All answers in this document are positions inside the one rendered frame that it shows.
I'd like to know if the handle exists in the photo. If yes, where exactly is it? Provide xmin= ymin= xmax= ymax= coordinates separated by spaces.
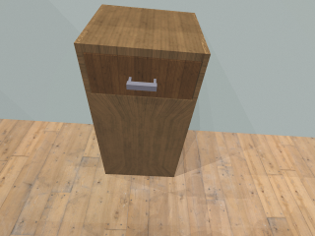
xmin=126 ymin=77 xmax=158 ymax=91

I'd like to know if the drawer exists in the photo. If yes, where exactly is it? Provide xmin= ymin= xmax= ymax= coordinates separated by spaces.
xmin=83 ymin=52 xmax=202 ymax=100

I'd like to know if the cabinet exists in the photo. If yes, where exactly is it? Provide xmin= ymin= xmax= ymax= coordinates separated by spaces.
xmin=74 ymin=4 xmax=211 ymax=177

